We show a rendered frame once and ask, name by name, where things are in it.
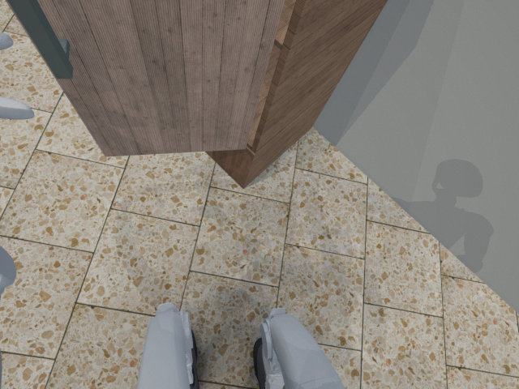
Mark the robot left upper arm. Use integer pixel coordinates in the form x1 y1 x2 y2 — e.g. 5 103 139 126
0 246 16 389

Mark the cupboard door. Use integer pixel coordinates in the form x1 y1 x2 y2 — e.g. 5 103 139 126
6 0 285 157

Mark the left robot hand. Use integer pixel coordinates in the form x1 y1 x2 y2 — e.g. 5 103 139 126
0 32 35 120

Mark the robot right shin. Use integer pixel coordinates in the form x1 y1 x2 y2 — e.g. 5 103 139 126
262 308 285 389

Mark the handle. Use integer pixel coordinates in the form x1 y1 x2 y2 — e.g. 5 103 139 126
7 0 73 79

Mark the robot right thigh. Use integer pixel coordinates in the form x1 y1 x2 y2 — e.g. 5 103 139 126
260 314 345 389

